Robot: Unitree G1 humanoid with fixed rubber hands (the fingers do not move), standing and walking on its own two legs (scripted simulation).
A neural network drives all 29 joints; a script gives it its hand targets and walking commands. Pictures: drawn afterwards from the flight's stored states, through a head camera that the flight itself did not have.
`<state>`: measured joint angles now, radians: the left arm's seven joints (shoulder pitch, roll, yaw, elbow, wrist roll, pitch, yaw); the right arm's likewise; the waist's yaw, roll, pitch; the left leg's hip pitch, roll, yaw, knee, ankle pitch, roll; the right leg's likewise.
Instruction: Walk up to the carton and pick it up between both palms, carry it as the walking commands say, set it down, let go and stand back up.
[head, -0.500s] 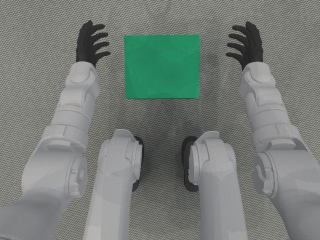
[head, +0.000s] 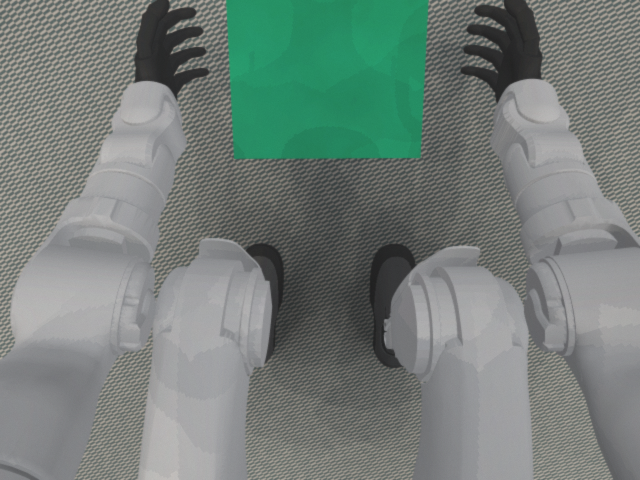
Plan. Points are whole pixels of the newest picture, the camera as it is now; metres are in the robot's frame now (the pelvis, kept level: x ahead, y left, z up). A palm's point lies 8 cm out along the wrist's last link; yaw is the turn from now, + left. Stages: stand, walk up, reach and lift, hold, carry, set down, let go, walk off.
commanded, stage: reach and lift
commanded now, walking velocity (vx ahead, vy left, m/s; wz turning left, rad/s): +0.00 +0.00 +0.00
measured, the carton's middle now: (326, 90) +0.48 +0.01 -0.28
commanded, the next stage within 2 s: none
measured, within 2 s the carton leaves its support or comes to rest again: leaves its support in 1.50 s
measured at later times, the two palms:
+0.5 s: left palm (164, 74) +0.48 +0.18 -0.20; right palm (509, 70) +0.50 -0.18 -0.20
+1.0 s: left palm (187, 64) +0.49 +0.15 -0.20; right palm (470, 56) +0.51 -0.14 -0.20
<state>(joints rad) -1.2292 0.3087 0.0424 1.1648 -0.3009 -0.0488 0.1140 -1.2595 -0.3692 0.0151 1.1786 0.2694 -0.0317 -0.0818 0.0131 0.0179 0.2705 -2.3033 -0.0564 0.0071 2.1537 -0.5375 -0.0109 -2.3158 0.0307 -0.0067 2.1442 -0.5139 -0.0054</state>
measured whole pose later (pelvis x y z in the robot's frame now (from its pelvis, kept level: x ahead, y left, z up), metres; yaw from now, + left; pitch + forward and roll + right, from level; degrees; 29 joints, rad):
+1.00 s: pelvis +0.00 +0.00 +0.00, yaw +0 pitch +40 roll +0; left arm -1.37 0.24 0.00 1.30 -0.28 -0.13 0.16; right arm -1.42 -0.28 0.04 1.34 0.23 -0.11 -0.14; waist 0.02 0.02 0.29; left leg -2.30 -0.05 0.01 2.14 -0.53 -0.01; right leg -2.31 0.02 -0.01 2.13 -0.51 -0.01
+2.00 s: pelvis -0.01 +0.00 +0.00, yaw -1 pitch +38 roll +0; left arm -1.23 0.10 0.25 0.98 -0.05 0.13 0.23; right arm -1.29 -0.22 -0.16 1.07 0.06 0.13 -0.20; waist 0.03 0.01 0.16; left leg -2.29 -0.11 -0.02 2.15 -0.52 -0.05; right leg -2.30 0.10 0.03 2.13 -0.49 0.05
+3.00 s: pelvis +0.00 +0.00 +0.08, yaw -1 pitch +43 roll +0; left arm -0.98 -0.06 0.38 0.75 0.13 0.24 0.28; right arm -1.04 -0.04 -0.32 0.84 -0.15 0.25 -0.23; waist 0.03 0.00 -0.16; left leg -2.13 -0.13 -0.06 1.89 -0.52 -0.06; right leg -2.15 0.14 0.06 1.88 -0.49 0.05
